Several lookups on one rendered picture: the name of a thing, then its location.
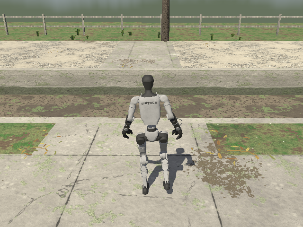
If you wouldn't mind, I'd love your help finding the robot left forearm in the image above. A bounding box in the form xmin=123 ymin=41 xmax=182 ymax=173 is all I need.
xmin=123 ymin=115 xmax=132 ymax=131

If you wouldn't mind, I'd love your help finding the left robot upper arm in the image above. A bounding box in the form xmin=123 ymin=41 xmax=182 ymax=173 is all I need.
xmin=127 ymin=96 xmax=139 ymax=122

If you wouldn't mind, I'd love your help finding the right robot hand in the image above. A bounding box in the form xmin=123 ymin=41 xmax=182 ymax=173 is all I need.
xmin=172 ymin=128 xmax=182 ymax=140

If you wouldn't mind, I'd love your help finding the left robot hand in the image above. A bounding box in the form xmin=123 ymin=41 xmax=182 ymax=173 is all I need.
xmin=122 ymin=129 xmax=133 ymax=139

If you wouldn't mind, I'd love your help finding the robot left shin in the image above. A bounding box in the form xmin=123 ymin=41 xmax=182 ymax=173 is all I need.
xmin=140 ymin=157 xmax=148 ymax=188

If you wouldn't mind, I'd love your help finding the robot right forearm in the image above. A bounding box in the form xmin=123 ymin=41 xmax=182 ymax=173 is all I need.
xmin=170 ymin=112 xmax=181 ymax=131

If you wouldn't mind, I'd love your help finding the robot torso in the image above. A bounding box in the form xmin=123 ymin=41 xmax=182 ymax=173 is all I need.
xmin=138 ymin=94 xmax=160 ymax=142

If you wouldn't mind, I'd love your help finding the right robot upper arm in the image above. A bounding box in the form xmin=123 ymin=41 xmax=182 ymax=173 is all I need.
xmin=159 ymin=95 xmax=174 ymax=120

